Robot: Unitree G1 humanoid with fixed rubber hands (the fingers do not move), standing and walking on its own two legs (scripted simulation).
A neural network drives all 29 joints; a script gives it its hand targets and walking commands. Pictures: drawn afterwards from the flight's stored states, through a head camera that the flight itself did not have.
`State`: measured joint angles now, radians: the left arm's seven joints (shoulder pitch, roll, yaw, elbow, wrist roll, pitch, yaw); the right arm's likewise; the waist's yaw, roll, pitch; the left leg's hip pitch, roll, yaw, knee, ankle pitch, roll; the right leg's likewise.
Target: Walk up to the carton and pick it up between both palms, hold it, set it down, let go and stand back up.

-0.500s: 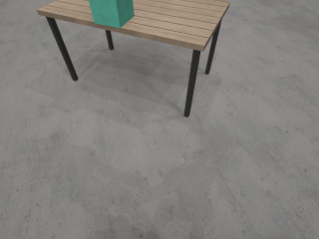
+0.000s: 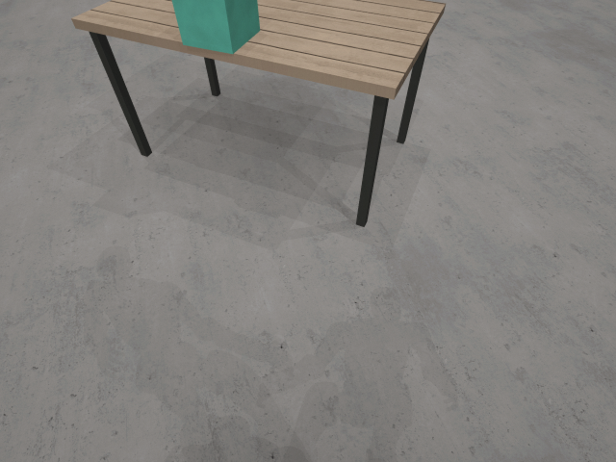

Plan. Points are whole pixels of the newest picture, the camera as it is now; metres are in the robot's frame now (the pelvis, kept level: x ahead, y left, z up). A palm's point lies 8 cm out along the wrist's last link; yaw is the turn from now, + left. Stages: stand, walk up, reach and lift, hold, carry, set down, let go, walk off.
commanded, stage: stand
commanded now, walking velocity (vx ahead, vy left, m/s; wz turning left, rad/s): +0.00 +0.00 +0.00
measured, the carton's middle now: out of the picture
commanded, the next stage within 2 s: walk up in 0.32 s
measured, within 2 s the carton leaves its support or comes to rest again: neither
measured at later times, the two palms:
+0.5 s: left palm out of the picture +0.07 +0.29 -0.12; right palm out of the picture +0.07 -0.30 -0.12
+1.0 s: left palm (16, 413) +0.21 +0.45 -0.11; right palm out of the picture +0.14 -0.21 -0.11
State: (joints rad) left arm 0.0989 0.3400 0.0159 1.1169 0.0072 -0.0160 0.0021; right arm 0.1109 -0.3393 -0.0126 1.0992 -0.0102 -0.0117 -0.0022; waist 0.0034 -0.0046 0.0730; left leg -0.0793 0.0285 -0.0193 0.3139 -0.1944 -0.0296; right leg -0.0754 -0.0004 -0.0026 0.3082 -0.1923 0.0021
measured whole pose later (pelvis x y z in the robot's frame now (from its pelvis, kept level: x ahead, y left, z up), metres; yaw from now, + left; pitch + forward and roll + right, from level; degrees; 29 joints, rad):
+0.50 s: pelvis +0.00 +0.00 +0.00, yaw +0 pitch -2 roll +0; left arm 0.10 0.34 0.02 1.12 0.01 -0.02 0.00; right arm 0.11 -0.34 -0.01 1.10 -0.01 -0.01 0.00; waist 0.00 0.00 0.07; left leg -0.08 0.03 -0.02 0.32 -0.20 -0.03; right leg -0.07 0.00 0.00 0.31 -0.19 0.00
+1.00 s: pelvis +0.10 +0.12 -0.02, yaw -7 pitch -4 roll +0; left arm 0.26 0.47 0.07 0.96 0.01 -0.07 -0.01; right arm 0.22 -0.40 -0.12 0.85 -0.04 -0.02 0.10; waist -0.03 -0.03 0.08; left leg -0.24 0.03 0.06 0.58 -0.28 0.01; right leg -0.44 -0.02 0.01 1.10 -0.43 -0.05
